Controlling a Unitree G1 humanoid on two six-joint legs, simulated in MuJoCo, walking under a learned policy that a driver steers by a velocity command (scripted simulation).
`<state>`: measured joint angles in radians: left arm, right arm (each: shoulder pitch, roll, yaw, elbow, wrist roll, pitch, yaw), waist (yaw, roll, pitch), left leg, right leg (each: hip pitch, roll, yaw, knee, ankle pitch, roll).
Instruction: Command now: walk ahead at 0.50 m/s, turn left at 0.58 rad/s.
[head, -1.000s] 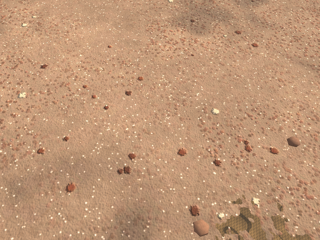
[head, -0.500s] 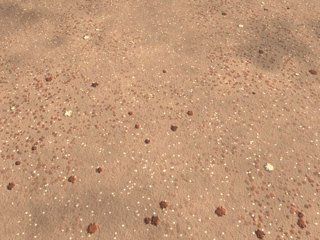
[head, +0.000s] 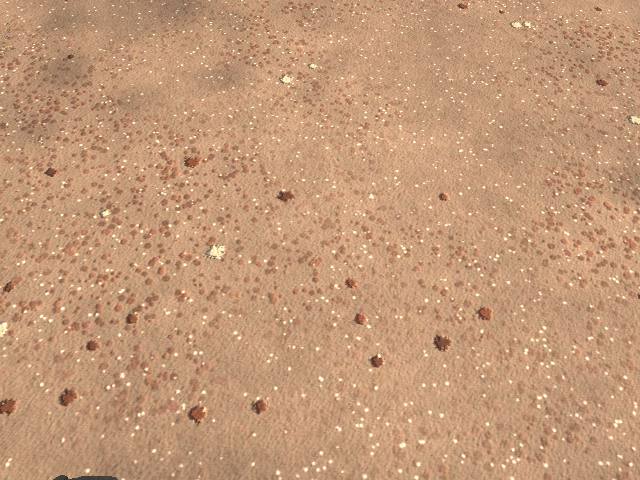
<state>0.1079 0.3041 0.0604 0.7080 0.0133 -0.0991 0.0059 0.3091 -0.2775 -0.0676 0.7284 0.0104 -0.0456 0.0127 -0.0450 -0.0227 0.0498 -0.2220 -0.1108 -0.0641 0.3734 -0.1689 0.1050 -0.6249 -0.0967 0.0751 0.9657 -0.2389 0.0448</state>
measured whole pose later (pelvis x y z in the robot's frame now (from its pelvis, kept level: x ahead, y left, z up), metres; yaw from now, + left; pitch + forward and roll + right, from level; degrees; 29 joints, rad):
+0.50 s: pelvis +0.22 -0.05 +0.00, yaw +16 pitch +1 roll -1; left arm 0.16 0.26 0.05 0.78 0.01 -0.05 -0.01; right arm 0.19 -0.32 -0.07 0.64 0.01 0.03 -0.03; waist 0.02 0.03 0.08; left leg -0.53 0.02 -0.06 0.92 -0.37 -0.06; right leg -0.28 0.00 -0.06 0.40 -0.15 -0.03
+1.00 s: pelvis +0.31 -0.02 -0.01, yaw +17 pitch +0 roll +0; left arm 0.18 0.27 0.01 0.90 0.01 -0.04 -0.03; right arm 0.20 -0.25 -0.03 0.68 -0.01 0.02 -0.03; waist 0.00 0.02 0.00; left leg -0.23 0.00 -0.05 0.57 -0.33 -0.01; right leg -0.19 0.01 -0.05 0.55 -0.36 -0.03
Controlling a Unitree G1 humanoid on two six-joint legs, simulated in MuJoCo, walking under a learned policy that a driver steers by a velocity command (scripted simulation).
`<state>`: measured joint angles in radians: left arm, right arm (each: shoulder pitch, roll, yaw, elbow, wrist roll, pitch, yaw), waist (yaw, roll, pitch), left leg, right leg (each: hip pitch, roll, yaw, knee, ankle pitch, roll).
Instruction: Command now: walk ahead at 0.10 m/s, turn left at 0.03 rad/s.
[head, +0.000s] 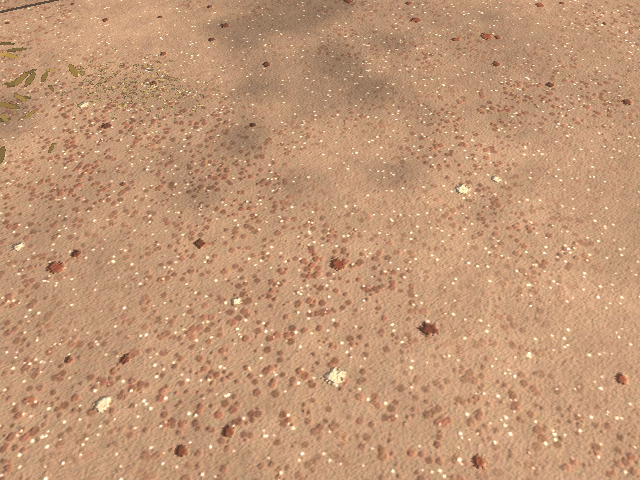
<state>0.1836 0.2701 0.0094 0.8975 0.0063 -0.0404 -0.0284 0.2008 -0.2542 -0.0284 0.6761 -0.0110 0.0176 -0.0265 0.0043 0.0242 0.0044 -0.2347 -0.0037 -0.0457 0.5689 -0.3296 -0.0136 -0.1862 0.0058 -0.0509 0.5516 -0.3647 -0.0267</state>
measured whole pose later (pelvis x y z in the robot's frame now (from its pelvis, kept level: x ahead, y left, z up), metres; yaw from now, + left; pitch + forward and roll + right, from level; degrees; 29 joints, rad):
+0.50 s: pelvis +0.00 -0.01 +0.01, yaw -1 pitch -2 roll +0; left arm 0.12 0.27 0.01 1.04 0.01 0.00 -0.01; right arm 0.18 -0.27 -0.05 0.88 -0.01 0.03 -0.05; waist 0.01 0.01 0.04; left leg -0.14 0.02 -0.05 0.44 -0.27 -0.04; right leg -0.11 0.03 -0.04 0.44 -0.30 -0.04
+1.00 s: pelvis +0.06 +0.05 +0.00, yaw -1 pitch +0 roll -1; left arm 0.33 0.30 0.04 1.05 -0.02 -0.03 0.01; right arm 0.18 -0.27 -0.07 1.00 0.02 -0.08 0.00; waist 0.02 -0.04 0.00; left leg -0.32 0.04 0.07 0.58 -0.26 0.02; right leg -0.15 -0.04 0.00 0.65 -0.44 -0.02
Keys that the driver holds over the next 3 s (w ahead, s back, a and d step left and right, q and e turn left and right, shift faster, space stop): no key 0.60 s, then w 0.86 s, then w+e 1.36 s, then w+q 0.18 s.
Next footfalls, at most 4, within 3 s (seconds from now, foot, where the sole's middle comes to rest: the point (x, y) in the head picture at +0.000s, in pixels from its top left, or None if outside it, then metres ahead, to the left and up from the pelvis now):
0.96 left None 0.12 0.16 -0.77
1.48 right None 0.49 -0.06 -0.77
1.98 left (283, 370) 0.78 0.14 -0.77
2.50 right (426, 316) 0.92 -0.21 -0.77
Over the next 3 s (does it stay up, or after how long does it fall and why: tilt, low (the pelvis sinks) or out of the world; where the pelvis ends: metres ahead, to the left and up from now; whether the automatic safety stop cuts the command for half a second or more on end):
stays up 1.08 -0.20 -0.01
